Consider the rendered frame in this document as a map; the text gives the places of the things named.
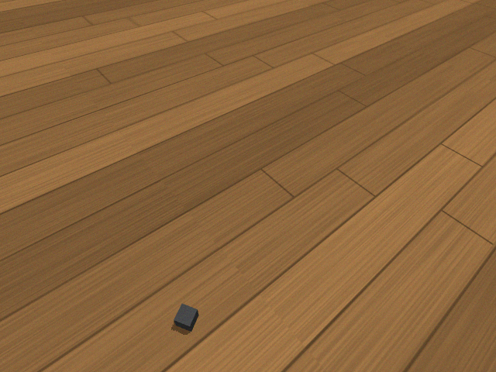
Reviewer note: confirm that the cube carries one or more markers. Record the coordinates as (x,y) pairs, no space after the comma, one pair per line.
(186,317)

